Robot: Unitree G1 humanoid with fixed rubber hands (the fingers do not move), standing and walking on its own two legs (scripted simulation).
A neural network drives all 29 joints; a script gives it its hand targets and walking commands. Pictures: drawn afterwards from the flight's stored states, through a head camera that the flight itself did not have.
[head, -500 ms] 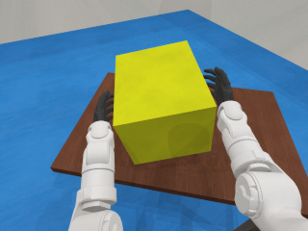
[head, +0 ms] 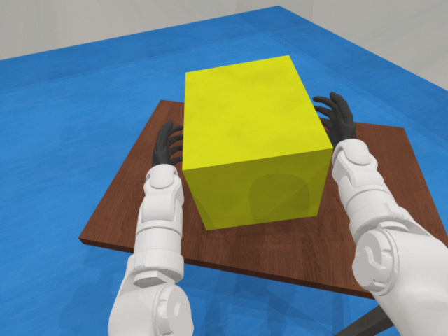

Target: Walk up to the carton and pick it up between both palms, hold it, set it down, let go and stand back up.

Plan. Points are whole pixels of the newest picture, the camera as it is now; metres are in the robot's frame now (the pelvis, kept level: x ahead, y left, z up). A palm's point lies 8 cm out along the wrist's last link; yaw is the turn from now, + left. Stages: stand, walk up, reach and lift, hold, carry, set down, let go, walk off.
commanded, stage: set down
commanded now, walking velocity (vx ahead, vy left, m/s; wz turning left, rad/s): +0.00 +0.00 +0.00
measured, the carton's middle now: (248, 141) +0.50 +0.04 +0.08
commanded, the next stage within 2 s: none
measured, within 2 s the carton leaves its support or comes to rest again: neither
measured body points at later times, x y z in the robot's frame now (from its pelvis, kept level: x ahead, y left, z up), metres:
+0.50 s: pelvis +0.01 +0.00 +0.00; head +0.06 -0.01 +0.44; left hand +0.40 +0.18 +0.08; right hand +0.49 -0.13 +0.11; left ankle +0.02 +0.15 -0.75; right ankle -0.03 -0.06 -0.75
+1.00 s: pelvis +0.00 +0.00 +0.00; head +0.08 +0.00 +0.44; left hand +0.41 +0.19 +0.06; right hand +0.50 -0.12 +0.09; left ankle +0.02 +0.15 -0.75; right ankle -0.03 -0.06 -0.75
